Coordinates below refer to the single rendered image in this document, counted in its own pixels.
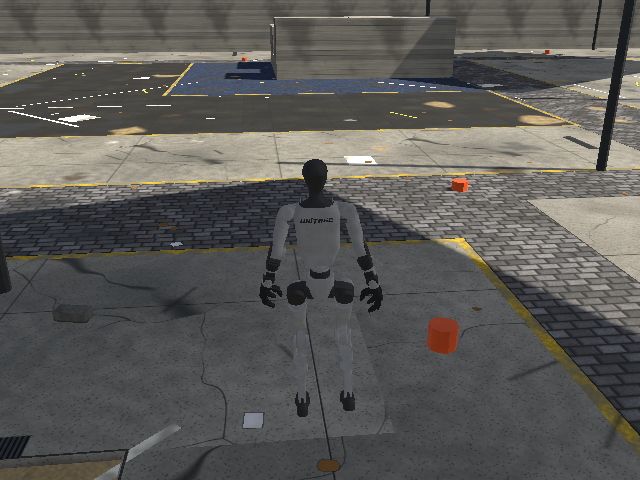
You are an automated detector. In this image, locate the robot right thigh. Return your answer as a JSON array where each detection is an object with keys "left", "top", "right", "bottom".
[{"left": 334, "top": 278, "right": 354, "bottom": 345}]

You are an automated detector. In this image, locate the right robot hand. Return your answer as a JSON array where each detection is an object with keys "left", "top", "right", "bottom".
[{"left": 360, "top": 285, "right": 383, "bottom": 313}]

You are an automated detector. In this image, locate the robot right upper arm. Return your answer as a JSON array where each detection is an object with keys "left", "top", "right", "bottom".
[{"left": 337, "top": 201, "right": 367, "bottom": 257}]

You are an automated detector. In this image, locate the robot left foot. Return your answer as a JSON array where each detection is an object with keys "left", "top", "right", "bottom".
[{"left": 295, "top": 391, "right": 310, "bottom": 417}]

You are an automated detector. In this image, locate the robot left forearm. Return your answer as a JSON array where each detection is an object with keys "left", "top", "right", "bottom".
[{"left": 261, "top": 244, "right": 281, "bottom": 288}]

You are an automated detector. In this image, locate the left robot hand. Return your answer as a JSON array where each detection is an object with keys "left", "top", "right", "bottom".
[{"left": 259, "top": 283, "right": 283, "bottom": 308}]

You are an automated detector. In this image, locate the robot left upper arm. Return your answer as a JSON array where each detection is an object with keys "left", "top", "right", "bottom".
[{"left": 270, "top": 203, "right": 296, "bottom": 260}]

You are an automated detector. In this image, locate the robot right forearm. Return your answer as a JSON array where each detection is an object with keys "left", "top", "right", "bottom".
[{"left": 357, "top": 241, "right": 380, "bottom": 289}]

